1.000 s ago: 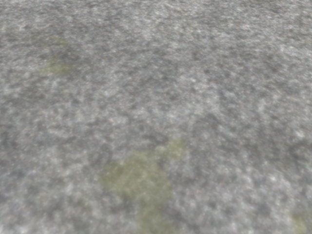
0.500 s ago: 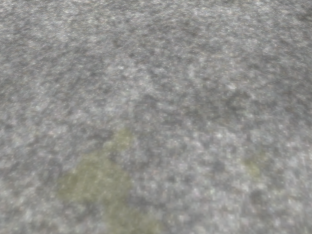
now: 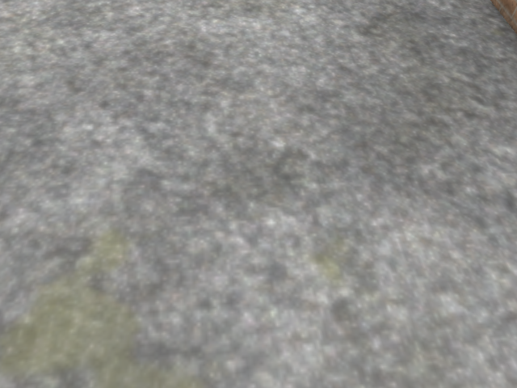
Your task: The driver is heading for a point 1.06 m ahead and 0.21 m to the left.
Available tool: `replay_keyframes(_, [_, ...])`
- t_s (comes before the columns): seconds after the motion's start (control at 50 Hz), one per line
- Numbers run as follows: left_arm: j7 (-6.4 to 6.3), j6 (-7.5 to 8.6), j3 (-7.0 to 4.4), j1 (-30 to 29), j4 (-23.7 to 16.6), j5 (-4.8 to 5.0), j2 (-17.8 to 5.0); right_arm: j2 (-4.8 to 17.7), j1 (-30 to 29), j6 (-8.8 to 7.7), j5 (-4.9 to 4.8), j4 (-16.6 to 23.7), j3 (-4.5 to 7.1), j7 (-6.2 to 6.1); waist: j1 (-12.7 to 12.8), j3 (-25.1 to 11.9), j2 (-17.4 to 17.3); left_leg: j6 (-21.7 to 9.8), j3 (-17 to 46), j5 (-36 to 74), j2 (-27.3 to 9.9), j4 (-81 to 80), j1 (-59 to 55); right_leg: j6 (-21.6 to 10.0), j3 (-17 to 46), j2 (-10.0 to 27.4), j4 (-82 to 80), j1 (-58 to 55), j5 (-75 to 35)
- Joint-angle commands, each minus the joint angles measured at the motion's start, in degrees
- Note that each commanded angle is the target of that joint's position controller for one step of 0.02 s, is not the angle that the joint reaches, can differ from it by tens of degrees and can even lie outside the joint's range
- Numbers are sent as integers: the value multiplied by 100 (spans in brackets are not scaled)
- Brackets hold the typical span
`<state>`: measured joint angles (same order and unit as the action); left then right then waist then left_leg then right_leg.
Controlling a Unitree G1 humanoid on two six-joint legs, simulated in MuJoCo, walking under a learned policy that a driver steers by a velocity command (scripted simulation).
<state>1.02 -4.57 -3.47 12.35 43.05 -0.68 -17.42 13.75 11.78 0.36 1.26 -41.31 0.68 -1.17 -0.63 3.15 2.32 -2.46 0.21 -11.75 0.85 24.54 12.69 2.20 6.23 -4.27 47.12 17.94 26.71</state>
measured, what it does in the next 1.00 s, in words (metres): walks ahead: right foot, then left foot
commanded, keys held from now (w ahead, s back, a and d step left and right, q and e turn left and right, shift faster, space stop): w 1.00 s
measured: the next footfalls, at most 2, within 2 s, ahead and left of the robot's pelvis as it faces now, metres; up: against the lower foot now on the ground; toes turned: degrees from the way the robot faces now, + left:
right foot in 0.10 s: +0.00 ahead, -0.10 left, +0.00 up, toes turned +2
left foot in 0.52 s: +0.31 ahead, +0.12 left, +0.00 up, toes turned +3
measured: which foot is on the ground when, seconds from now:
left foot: down 0.00-0.10, up 0.12-0.50, down 0.52-1.00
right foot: up 0.00-0.08, down 0.10-0.54, up 0.56-1.00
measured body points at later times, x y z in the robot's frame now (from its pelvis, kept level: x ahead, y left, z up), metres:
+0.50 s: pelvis +0.14 +0.02 -0.02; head +0.17 +0.02 +0.43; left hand +0.07 +0.28 -0.15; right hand +0.35 -0.22 -0.11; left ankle +0.26 +0.12 -0.74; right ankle -0.04 -0.11 -0.74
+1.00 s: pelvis +0.41 +0.04 -0.01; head +0.45 +0.04 +0.44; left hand +0.62 +0.25 -0.12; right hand +0.34 -0.20 -0.15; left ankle +0.27 +0.12 -0.74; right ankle +0.58 -0.07 -0.72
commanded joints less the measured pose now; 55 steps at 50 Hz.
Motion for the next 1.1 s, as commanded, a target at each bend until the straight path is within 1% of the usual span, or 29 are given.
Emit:
replay_keyframes(0.02, [-21, 81, 8, -52, -287, -35, -323, 1112, 343, 32, 64, 88, 331, 78, -203, -438, -1461, -933, 1358, -916, -1118, -977, -484, -155, -690, -98, -1020, -176, 303])
replay_keyframes(0.08, [-58, 258, 89, 415, 22, -74, -165, 1057, 332, 149, -32, -27, 372, 124, 190, -41, -1005, -704, 1290, -2201, -917, -850, 634, -612, -918, -93, -2777, -1524, -741])
replay_keyframes(0.1, [-93, 349, 83, 741, 153, -108, -279, 871, 184, 114, -24, 31, 337, 109, 376, -50, -652, -488, 1113, -2294, -742, -426, 1419, -796, -393, 254, -2957, -2338, -599])
replay_keyframes(0.12, [-142, 436, 2, 1288, 231, -174, -745, 444, -235, 35, -63, 314, 218, 139, 678, -211, 549, -176, 347, -2178, -173, 1011, 2498, -1145, 1389, 1524, -3597, -3017, 962])
replay_keyframes(0.14, [-134, 490, -154, 1450, 354, -119, -1220, 641, -822, -38, -2, 568, 245, 128, 861, 519, 1022, -60, -230, -1792, 183, 1855, 3335, -1631, 2930, 2493, -4310, -2306, 1773])
replay_keyframes(0.16, [-148, 551, -87, 1243, 391, -135, -937, 926, -941, -93, 38, 588, 340, 145, 661, 947, 435, -84, 145, -1362, -201, 2348, 3299, -1767, 2745, 2447, -4308, -1945, 1408])
replay_keyframes(0.2, [-130, 679, -1, 808, 334, -68, -606, 908, -390, -175, 29, 290, 362, 272, 303, 690, 443, -28, 136, -822, -307, 2595, 3120, -1509, 1874, 1904, -4293, -2155, 491])
replay_keyframes(0.24, [-120, 793, 34, 861, 417, -51, -474, 838, -303, -184, 103, 164, 362, 365, 267, 403, 475, 56, -57, -442, -325, 2878, 2943, -1441, 1184, 1577, -4216, -2219, -734])
replay_keyframes(0.34, [-73, 877, 45, 1331, 744, -22, -415, 533, -1036, -157, 86, 408, 244, 452, 432, 452, 399, 227, -328, 166, -380, 2305, 2841, -1432, 504, 1434, -4104, -1953, -2207])
replay_keyframes(0.42, [-103, 901, 15, 1506, 945, -38, -605, 530, -1380, -159, 59, 573, 205, 449, 455, 488, 450, 44, -453, 244, -269, 1384, 2124, -1311, 338, 1610, -3922, -1823, -3128])
replay_keyframes(0.46, [-124, 899, 6, 1399, 996, -36, -694, 600, -1094, -171, 52, 510, 236, 385, 257, 386, 436, -141, -544, 107, -108, 1067, 1412, -1185, 240, 1693, -3609, -1764, -3990])
replay_keyframes(0.48, [-128, 899, -4, 1337, 1024, -42, -756, 676, -699, -185, 45, 386, 283, 324, 46, 171, 413, -233, -605, 13, 76, 905, 791, -1089, 126, 1659, -3100, -1746, -4974])
replay_keyframes(0.5, [-127, 880, -10, 1286, 1061, -30, -791, 767, 67, -224, 57, 123, 348, 253, -328, -248, 222, -353, -666, 96, 258, 551, -182, -972, -127, 1465, -2088, -1639, -5725])
replay_keyframes(0.52, [-125, 887, 21, 1295, 1042, -22, -718, 1007, 1003, -292, 129, -171, 440, 169, -694, -848, 4, -504, -339, -66, -41, 468, -1577, -864, -352, 1186, -779, -897, -5173])
replay_keyframes(0.54, [-87, 899, 179, 1600, 794, 111, -117, 1662, 1790, -336, 261, -243, 590, 100, -788, -1755, -1209, -982, 2173, -1784, -1845, -36, -3119, -600, -701, 519, 1394, 713, -2577])
replay_keyframes(0.56, [-87, 907, 93, 1588, 818, 18, -329, 1687, 1790, -309, 82, -347, 573, 157, -634, -1926, -1533, -1260, 4335, -2086, -2482, -1175, -2795, -648, -195, -77, 2413, 1421, 119])
replay_keyframes(0.58, [-78, 885, 26, 1234, 741, -62, -500, 1441, 1116, -296, -14, -318, 517, 178, -320, -936, -1075, -1225, 3655, -2240, -2301, -1190, -1981, -750, -11, 322, 2776, 1781, -225])
replay_keyframes(0.6, [-20, 906, 49, 961, 718, -74, -456, 1018, 617, -326, -33, -231, 416, 207, -172, -390, -617, -1163, 2822, -1819, -2057, -1269, -1225, -791, -125, 598, 2545, 1745, -705])
replay_keyframes(0.62, [16, 897, 74, 877, 724, -63, -294, 792, 376, -370, -17, -247, 343, 218, 5, -134, -567, -997, 2161, -1228, -1713, -1429, -720, -794, -225, 807, 2152, 1549, -951])
replay_keyframes(0.64, [36, 836, 85, 944, 756, -115, -236, 667, 326, -419, -26, -314, 296, 211, 151, -53, -697, -894, 1732, -680, -1490, -1529, -387, -745, -277, 922, 1893, 1300, -1032])
replay_keyframes(0.68, [97, 727, 114, 1049, 861, -157, -109, 607, 465, -528, -28, -447, 272, 214, 241, -114, -675, -933, 1252, 207, -1320, -1649, -197, -657, -420, 931, 1790, 1086, -1203])
replay_keyframes(0.74, [138, 666, 119, 433, 679, -151, -71, 651, 801, -597, -68, -686, 286, 216, 211, 115, -555, -1017, 875, 551, -1241, -1938, -349, -511, -567, 1071, 1349, 1718, -1694])
replay_keyframes(0.84, [174, 698, 195, -813, 279, -142, 102, 566, 1280, -603, -102, -993, 240, 203, -37, 288, -496, -911, 315, 1505, -982, -1922, -678, -320, -865, 998, -203, 2003, -2680])
replay_keyframes(0.94, [152, 733, 232, -1567, 25, -107, 95, 645, 1717, -589, -52, -1282, 232, 121, -233, 323, -521, -853, 245, 2466, -1195, -1675, -1424, -477, -1026, 762, -1236, 1764, -2819])
replay_keyframes(1.0, [106, 785, 182, -1406, 25, -109, -8, 734, 1632, -545, -1, -1377, 244, 58, -57, 189, -588, -760, 189, 3859, -1333, -1084, -1940, -731, -1094, 522, -1573, 1314, -2152])
replay_keyframes(1.04, [12, 850, 71, -284, 382, -120, -194, 831, 1510, -501, 29, -1416, 262, 50, 425, -443, -638, -601, 31, 5107, -1198, 310, -1960, -976, -1229, 150, -1934, -54, -1804])
replay_keyframes(1.06, [-53, 923, -6, 672, 675, -224, -367, 766, 1479, -494, -22, -1396, 232, 49, 806, -960, -534, -470, -130, 4452, -979, 1535, -1259, -1173, -940, 447, -2109, -1425, -2223])
replay_keyframes(1.08, [-143, 955, -139, 1492, 782, -383, -910, 359, 1666, -517, -191, -1154, 115, 68, 894, -1810, 278, -242, -447, 2004, -466, 3524, 285, -1606, 909, 2070, -2035, -3111, -2743])
replay_keyframes(1.1, [-116, 870, -211, 1416, 844, -188, -1061, 276, 2262, -495, -316, -1293, 154, 48, 582, -2465, 1134, -82, -167, -1981, 548, 5241, 1543, -2414, 3018, 3121, -2507, -3813, -4434])
Keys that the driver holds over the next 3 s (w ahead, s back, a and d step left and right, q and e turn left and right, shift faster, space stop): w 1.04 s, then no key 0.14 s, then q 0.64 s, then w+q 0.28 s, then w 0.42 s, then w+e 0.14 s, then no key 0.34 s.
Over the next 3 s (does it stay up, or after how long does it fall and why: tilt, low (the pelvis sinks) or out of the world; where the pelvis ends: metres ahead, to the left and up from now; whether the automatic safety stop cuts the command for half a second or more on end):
stays up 0.95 0.26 -0.02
